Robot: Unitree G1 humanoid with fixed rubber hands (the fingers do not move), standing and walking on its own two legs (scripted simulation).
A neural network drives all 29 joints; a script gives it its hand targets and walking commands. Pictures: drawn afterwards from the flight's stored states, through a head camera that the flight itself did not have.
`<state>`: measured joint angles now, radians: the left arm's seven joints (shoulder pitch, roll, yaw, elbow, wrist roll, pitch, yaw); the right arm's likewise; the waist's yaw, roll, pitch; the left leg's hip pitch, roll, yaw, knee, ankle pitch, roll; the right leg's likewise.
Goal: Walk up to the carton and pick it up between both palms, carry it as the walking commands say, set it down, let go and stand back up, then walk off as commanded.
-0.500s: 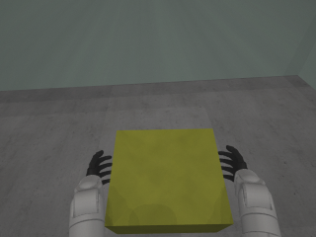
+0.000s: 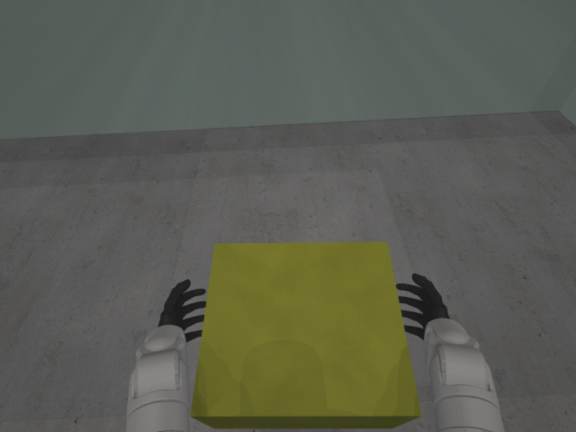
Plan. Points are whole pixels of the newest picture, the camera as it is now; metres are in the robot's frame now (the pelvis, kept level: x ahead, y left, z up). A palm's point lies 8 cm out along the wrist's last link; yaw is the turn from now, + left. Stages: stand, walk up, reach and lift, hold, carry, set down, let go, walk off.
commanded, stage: set down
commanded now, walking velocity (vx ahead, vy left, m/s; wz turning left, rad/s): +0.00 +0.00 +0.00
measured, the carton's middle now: (301, 334) +0.32 +0.01 -0.08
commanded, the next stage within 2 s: none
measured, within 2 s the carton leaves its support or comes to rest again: neither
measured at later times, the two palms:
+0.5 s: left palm (193, 340) +0.31 +0.19 -0.08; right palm (421, 337) +0.31 -0.19 -0.08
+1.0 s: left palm (210, 345) +0.34 +0.19 -0.17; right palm (406, 343) +0.34 -0.19 -0.18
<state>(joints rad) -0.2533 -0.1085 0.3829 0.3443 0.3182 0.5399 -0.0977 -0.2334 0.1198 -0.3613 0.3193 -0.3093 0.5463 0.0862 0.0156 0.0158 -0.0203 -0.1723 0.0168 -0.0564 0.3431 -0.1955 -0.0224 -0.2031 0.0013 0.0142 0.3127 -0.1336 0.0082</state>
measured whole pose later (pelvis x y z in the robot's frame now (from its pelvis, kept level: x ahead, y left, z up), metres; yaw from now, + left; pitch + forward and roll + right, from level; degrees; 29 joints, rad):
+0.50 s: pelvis -0.04 +0.00 -0.03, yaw +0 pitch +20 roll +0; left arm -0.46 -0.08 0.47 0.44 0.31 0.39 -0.10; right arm -0.47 0.08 -0.45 0.45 -0.31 0.39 0.11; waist 0.00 0.01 -0.05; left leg -0.75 -0.01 -0.06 0.66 -0.25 -0.02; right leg -0.79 0.00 0.04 0.63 -0.19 0.02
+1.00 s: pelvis -0.07 +0.00 -0.11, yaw +0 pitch +38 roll +1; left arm -0.68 -0.03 0.52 0.47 0.28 0.40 -0.12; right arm -0.69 0.05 -0.48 0.46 -0.27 0.41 0.02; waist 0.00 0.00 -0.17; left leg -1.35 -0.03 -0.06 1.03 -0.34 -0.04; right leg -1.39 0.03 0.07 1.00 -0.26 0.02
